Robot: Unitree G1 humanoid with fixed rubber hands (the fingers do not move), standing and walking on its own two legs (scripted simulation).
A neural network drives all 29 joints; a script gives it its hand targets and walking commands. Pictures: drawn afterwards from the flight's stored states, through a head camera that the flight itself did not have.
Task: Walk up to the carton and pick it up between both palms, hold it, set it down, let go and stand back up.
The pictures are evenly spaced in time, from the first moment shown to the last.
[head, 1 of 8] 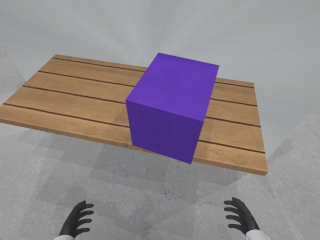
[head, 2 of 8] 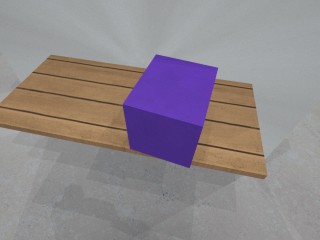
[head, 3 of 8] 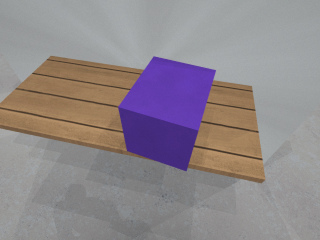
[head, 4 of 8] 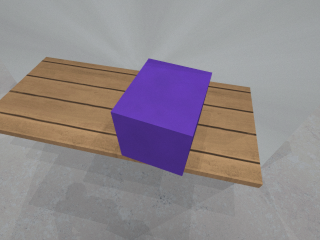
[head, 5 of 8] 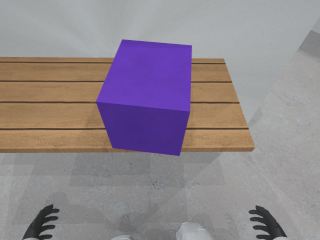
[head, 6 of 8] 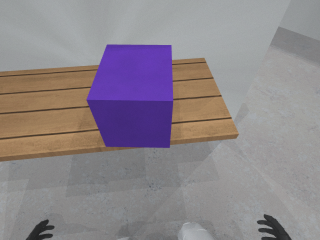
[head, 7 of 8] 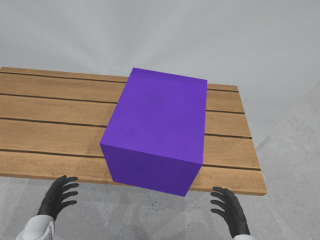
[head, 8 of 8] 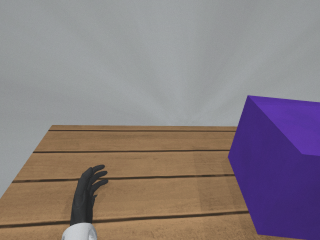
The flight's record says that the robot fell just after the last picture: yes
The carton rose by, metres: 0.00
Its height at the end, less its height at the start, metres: +0.00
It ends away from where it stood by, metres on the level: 0.02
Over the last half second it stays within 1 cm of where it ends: no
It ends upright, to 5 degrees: yes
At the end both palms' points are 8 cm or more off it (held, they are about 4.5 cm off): no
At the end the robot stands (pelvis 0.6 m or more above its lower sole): yes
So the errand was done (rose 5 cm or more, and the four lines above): no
